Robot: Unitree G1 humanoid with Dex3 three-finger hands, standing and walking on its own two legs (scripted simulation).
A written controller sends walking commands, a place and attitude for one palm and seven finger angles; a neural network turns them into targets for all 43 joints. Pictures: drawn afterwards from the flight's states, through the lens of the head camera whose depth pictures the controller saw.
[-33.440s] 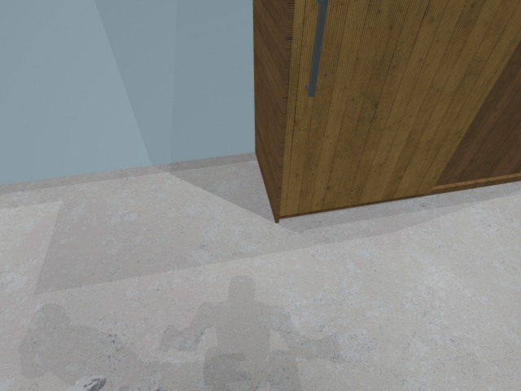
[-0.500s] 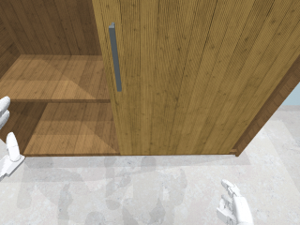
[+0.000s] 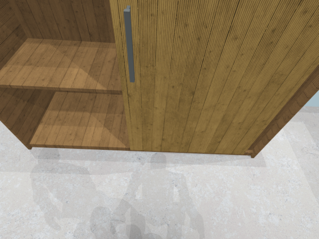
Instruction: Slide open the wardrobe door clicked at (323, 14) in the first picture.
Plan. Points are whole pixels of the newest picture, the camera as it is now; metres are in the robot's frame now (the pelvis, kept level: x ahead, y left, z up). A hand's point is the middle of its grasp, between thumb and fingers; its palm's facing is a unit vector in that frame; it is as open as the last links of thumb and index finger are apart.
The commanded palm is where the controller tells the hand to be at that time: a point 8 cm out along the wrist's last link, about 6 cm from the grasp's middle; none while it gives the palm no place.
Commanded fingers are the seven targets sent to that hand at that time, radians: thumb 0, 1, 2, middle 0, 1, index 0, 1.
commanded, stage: let the arm hang, fingers relaxed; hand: left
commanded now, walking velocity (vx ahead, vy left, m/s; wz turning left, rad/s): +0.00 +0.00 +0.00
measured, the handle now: (130, 48) +0.71 +0.15 +0.08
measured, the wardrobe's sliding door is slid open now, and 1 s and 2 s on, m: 0.70 0.70 0.70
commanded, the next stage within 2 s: look to check the result in 0.66 s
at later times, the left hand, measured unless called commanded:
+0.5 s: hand out of the picture +0.03 +0.19 -0.17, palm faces -0.01 -0.98 -0.19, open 7.3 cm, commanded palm none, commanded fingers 0.00 0.90 0.90 -0.20 -0.30 -0.20 -0.30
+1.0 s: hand out of the picture +0.03 +0.19 -0.17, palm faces -0.02 -0.98 -0.21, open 7.4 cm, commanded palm none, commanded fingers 0.00 0.90 0.90 -0.20 -0.30 -0.20 -0.30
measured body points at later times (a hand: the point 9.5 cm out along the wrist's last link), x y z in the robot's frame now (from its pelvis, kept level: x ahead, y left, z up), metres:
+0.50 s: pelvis +0.01 +0.02 +0.00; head +0.02 +0.01 +0.45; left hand +0.03 +0.24 -0.16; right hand +0.00 -0.20 -0.16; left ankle +0.04 +0.10 -0.74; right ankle +0.01 -0.09 -0.74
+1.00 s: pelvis +0.02 +0.01 +0.01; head +0.05 +0.01 +0.45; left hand +0.03 +0.24 -0.15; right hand +0.03 -0.22 -0.16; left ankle +0.04 +0.11 -0.74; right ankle +0.01 -0.09 -0.74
